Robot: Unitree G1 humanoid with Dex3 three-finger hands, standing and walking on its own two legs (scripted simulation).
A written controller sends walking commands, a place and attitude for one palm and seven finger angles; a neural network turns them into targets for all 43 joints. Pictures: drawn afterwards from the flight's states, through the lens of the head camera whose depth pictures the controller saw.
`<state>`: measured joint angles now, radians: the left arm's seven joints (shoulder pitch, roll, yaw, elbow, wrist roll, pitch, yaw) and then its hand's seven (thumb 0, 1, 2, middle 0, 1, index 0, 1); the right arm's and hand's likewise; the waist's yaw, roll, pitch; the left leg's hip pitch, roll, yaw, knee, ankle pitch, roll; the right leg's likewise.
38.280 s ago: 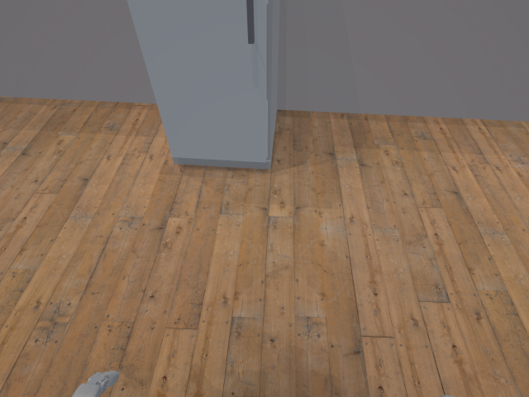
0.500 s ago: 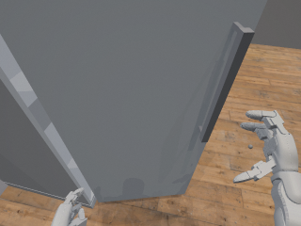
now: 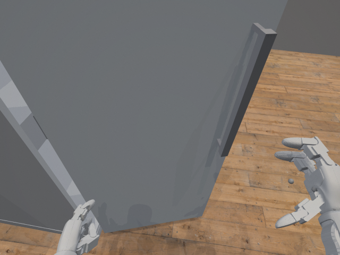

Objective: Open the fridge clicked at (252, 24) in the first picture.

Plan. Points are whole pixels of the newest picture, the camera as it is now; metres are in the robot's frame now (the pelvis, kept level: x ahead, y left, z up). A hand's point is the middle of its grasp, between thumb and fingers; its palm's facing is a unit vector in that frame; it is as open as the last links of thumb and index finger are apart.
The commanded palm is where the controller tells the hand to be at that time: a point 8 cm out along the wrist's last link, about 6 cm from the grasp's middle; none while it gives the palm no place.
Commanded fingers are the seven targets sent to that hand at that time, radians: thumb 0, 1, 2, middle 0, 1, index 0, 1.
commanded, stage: draw the hand back to the body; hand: right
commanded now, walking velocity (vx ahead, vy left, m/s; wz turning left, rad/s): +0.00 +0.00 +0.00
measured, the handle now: (236, 103) +0.43 -0.15 +0.17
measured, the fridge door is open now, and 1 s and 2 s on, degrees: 71 71 71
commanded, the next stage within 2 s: step back with the hand held close in 1.66 s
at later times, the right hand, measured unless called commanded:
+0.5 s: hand (308, 185) +0.23 -0.25 +0.14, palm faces +0.12 +0.99 -0.04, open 14.7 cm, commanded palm +0.20 -0.29 +0.16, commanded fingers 0.00 0.48 -0.23 0.25 1.11 0.25 1.11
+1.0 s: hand (337, 183) +0.22 -0.28 +0.17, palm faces +0.44 +0.83 -0.34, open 11.6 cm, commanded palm +0.17 -0.31 +0.19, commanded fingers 0.00 -0.43 -0.67 0.22 0.58 0.22 0.58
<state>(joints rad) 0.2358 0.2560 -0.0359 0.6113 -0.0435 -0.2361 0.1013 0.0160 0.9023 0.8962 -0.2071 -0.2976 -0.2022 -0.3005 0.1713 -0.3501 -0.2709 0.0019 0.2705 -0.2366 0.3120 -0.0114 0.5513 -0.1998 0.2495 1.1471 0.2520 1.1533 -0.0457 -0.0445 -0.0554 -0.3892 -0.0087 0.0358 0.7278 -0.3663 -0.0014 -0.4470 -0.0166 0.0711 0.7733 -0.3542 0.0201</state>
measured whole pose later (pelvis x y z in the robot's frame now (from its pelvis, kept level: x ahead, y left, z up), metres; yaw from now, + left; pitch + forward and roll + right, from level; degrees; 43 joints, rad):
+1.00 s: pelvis +0.01 -0.02 +0.02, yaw +1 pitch -4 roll +1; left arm 0.24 0.22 -0.04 0.67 0.00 -0.19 0.10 0.02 0.90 0.90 -0.21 -0.30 -0.20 -0.30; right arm 0.41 -0.35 -0.28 -0.35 0.08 -0.04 -0.12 0.00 -0.08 -0.51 0.23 0.78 0.23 0.78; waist -0.08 -0.05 0.00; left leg -0.16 0.02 0.01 0.53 -0.30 -0.03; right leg -0.21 0.01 0.04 0.57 -0.29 -0.01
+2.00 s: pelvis +0.00 -0.03 +0.03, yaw +2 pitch -1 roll +1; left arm 0.15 0.22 -0.02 0.59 0.01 -0.05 0.07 0.02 0.90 0.90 -0.21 -0.30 -0.20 -0.30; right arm 0.46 -0.37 -0.38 -0.43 0.06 -0.13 -0.11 0.01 -0.89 -0.90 0.20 0.30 0.20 0.30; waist -0.03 -0.02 0.05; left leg -0.19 0.02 -0.02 0.42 -0.21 -0.05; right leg -0.25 0.01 0.01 0.50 -0.23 -0.02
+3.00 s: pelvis -0.17 -0.06 +0.02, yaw +4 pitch +0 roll +2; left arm 0.12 0.17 -0.02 0.62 0.02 -0.11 0.06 0.02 0.90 0.90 -0.21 -0.30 -0.20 -0.30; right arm 0.43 -0.47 -0.43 -0.51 0.06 -0.21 -0.11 0.02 -0.89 -0.90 0.21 0.30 0.21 0.30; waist -0.01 0.06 0.07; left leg -0.33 -0.04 -0.05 0.80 -0.47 -0.01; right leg -0.37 0.02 -0.03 0.47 -0.10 -0.07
